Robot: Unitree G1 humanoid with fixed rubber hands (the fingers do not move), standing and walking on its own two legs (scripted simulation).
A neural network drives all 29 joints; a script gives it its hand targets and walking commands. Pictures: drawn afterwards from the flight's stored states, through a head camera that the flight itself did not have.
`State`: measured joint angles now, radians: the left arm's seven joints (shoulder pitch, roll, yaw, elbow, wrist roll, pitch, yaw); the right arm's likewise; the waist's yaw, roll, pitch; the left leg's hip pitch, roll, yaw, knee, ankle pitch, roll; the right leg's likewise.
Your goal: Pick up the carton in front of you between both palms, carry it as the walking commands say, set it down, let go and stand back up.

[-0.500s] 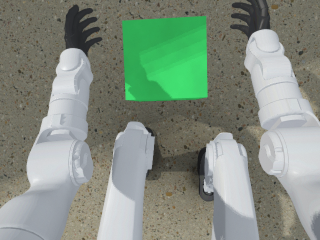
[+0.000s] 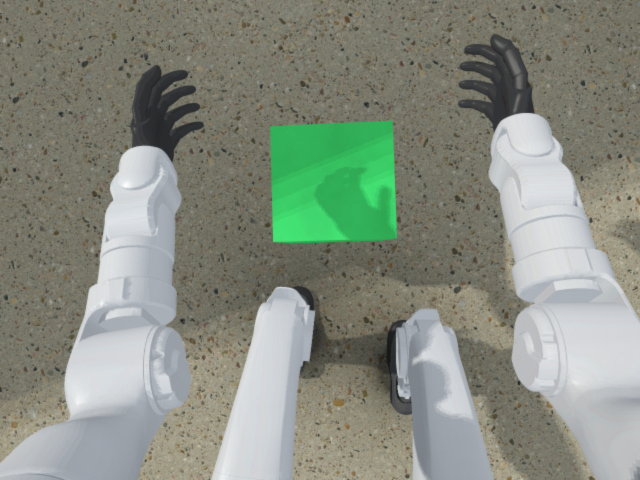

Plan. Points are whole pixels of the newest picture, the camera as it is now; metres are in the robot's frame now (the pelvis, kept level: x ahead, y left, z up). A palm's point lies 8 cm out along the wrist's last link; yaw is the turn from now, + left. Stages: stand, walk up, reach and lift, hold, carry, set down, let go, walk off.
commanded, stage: set down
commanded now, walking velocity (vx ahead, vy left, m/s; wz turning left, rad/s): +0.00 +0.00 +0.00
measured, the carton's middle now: (333, 192) +0.46 +0.07 -0.45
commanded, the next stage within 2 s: let go in 0.12 s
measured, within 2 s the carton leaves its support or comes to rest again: neither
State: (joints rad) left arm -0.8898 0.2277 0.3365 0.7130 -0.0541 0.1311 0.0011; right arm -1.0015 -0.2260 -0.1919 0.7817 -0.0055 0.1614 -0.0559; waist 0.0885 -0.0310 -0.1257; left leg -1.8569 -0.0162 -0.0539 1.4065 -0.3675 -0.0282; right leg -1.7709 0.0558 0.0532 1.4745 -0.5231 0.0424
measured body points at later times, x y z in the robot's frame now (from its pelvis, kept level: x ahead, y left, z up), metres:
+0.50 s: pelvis +0.05 +0.02 +0.13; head +0.28 +0.03 +0.52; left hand +0.38 +0.27 +0.02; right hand +0.42 -0.16 +0.01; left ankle +0.10 +0.13 -0.54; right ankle +0.05 -0.13 -0.54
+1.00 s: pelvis +0.10 -0.01 +0.20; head +0.14 -0.01 +0.65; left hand +0.26 +0.23 +0.12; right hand +0.29 -0.24 +0.12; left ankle +0.10 +0.13 -0.54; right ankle +0.05 -0.13 -0.54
